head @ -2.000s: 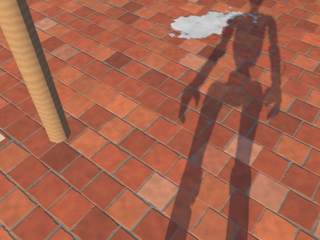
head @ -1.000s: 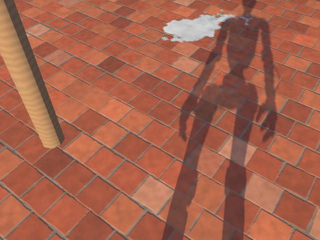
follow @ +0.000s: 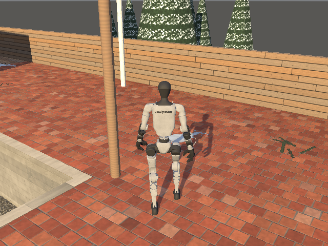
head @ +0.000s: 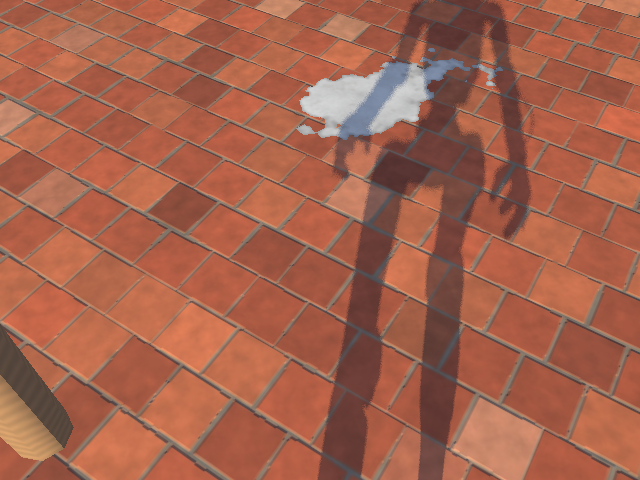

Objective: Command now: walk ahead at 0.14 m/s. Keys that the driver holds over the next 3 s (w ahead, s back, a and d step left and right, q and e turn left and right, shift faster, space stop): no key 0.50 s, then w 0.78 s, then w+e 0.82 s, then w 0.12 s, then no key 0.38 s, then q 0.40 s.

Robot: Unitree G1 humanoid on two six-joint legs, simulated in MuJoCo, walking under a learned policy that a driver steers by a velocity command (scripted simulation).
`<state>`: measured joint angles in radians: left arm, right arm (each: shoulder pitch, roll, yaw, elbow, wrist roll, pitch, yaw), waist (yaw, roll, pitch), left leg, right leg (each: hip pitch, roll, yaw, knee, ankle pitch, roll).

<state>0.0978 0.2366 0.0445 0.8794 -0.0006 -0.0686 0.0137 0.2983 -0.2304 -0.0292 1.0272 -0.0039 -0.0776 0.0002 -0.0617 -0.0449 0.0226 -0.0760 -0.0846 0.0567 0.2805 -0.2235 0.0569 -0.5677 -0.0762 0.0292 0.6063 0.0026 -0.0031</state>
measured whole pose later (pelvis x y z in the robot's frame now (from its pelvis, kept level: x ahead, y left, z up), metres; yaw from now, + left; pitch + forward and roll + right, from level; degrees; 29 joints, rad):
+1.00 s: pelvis +0.24 -0.04 +0.01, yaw +0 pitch +1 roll +0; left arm 0.41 0.18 0.03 1.07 0.00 -0.09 0.00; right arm 0.12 -0.25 -0.08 0.98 0.02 -0.08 0.00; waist 0.05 0.02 0.00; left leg -0.60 0.10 0.00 0.94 -0.16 0.03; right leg -0.02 0.04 -0.05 0.24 -0.24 -0.06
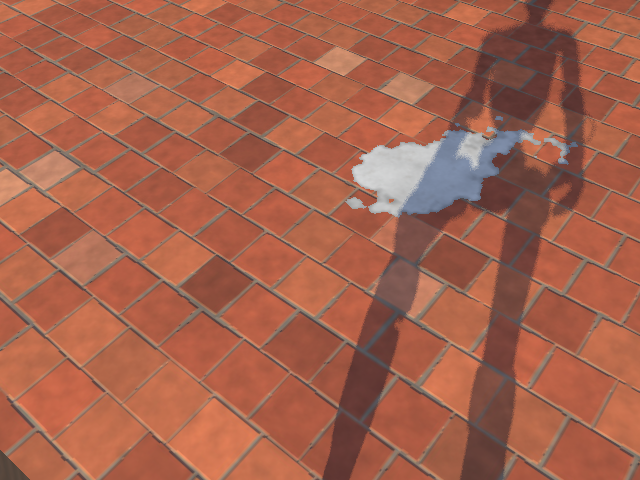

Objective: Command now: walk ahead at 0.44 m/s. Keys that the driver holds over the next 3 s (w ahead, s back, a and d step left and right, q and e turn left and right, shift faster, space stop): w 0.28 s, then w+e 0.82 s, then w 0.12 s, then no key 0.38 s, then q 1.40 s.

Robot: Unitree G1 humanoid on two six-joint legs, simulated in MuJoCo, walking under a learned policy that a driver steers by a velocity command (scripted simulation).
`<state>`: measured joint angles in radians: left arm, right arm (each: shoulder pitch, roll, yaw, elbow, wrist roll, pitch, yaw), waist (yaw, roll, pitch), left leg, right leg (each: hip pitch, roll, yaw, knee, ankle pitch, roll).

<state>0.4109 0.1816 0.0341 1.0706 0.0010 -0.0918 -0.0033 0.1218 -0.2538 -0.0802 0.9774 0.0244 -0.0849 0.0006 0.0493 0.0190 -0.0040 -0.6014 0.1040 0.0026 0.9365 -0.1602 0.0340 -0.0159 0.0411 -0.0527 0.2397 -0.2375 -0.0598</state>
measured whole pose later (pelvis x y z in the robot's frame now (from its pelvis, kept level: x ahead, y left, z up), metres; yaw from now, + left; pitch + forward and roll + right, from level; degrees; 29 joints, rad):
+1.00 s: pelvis +0.56 -0.02 -0.01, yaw -20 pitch +2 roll +0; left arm 0.22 0.26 0.09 0.82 -0.02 -0.07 -0.03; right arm 0.17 -0.27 -0.06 0.86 0.01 -0.13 -0.01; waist 0.01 0.01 0.05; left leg -0.46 0.07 -0.05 1.23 -0.36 0.01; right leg -0.32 0.11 -0.01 0.45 -0.15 -0.10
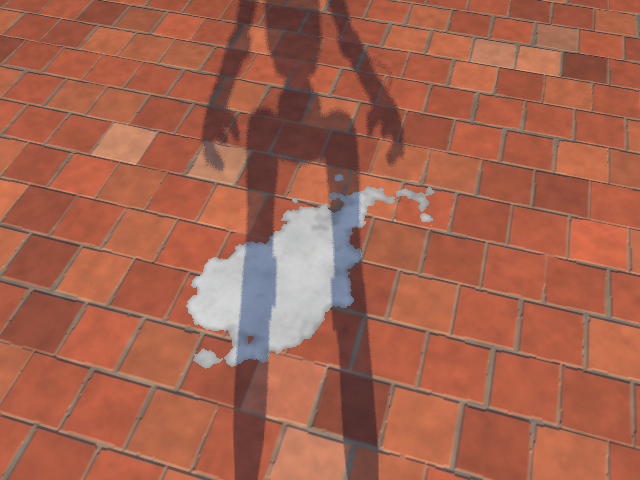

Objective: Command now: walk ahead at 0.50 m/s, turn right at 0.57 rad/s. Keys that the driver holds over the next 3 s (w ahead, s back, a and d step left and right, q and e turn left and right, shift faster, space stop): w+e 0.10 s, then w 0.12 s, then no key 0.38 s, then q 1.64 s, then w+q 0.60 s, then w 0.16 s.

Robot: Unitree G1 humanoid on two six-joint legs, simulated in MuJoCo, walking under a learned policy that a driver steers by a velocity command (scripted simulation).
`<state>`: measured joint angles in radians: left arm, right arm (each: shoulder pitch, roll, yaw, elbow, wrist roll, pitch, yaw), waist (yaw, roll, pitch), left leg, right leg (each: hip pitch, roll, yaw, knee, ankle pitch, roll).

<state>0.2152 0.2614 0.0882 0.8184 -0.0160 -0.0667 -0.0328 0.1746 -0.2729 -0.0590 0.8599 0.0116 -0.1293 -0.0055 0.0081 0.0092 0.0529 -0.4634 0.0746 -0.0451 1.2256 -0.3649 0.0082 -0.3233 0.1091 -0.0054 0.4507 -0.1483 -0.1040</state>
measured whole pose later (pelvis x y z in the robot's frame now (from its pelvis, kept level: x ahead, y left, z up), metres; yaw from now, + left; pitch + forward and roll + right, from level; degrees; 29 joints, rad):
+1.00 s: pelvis +0.32 +0.06 -0.01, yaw +0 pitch +1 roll +0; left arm 0.19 0.28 0.10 0.75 -0.01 0.01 0.08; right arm 0.15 -0.31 -0.08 0.79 0.02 0.03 0.03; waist 0.01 -0.03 0.04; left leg -0.40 -0.01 0.05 0.73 -0.34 0.03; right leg -0.28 -0.11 -0.07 0.63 -0.35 0.07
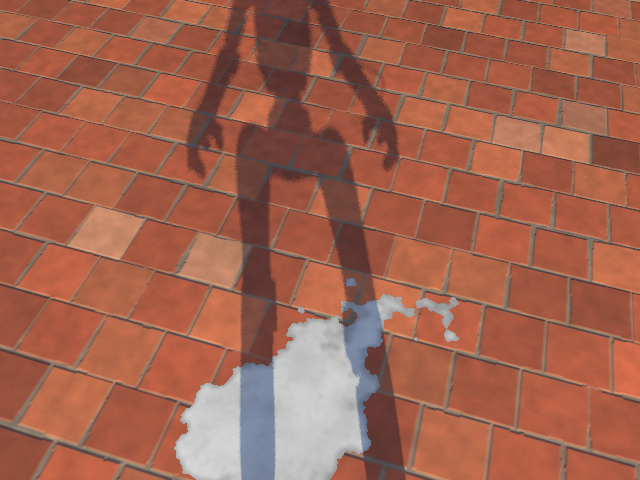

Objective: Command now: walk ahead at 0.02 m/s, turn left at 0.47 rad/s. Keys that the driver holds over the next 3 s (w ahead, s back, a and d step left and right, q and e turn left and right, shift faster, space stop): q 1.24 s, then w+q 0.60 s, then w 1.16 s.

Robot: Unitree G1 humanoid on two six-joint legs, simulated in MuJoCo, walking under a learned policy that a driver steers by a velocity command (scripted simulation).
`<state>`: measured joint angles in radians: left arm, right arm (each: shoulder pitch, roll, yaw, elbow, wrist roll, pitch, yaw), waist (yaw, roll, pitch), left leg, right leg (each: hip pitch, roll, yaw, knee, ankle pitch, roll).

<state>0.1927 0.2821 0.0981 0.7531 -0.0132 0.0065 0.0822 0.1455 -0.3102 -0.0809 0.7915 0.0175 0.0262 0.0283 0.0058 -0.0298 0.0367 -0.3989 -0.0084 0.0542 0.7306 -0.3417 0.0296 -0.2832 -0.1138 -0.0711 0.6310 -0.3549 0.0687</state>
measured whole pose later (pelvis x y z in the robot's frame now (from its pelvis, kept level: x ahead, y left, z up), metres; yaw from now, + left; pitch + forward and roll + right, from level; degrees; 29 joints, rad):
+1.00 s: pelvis +0.00 +0.01 +0.01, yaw +35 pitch +1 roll -1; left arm 0.15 0.31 0.08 0.70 -0.01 0.01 0.02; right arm 0.18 -0.31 -0.08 0.58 0.02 0.07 0.01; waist 0.01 -0.02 0.06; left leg -0.29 0.01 0.02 0.56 -0.28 0.01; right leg -0.28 -0.12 -0.12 0.61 -0.33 0.05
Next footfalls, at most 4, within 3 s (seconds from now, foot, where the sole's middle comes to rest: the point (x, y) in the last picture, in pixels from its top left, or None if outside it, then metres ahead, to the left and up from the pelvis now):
0.58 right None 0.11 -0.11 -0.76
0.98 left None -0.03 0.13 -0.76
1.46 right None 0.14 -0.01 -0.76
1.94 left None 0.05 0.40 -0.76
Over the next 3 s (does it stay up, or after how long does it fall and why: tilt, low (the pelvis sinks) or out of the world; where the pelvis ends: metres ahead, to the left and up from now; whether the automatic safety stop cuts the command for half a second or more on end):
stays up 0.30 0.79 0.00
